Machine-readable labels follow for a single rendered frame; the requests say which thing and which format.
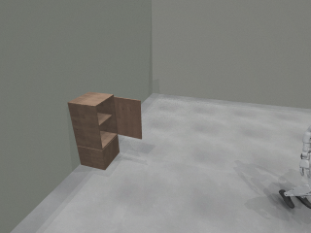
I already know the right robot shin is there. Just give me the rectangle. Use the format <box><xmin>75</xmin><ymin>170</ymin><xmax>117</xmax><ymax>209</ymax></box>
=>
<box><xmin>284</xmin><ymin>184</ymin><xmax>311</xmax><ymax>197</ymax></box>

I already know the robot right hand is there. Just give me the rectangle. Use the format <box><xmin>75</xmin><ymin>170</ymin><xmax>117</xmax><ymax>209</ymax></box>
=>
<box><xmin>299</xmin><ymin>158</ymin><xmax>311</xmax><ymax>179</ymax></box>

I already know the cupboard door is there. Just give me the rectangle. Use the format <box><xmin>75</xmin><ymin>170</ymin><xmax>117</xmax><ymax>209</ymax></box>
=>
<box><xmin>114</xmin><ymin>96</ymin><xmax>142</xmax><ymax>140</ymax></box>

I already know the right robot thigh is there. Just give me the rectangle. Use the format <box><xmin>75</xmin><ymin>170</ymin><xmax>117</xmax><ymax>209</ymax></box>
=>
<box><xmin>300</xmin><ymin>152</ymin><xmax>311</xmax><ymax>194</ymax></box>

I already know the robot right forearm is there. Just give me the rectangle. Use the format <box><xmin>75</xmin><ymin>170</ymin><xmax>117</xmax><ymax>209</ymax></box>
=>
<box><xmin>301</xmin><ymin>132</ymin><xmax>311</xmax><ymax>160</ymax></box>

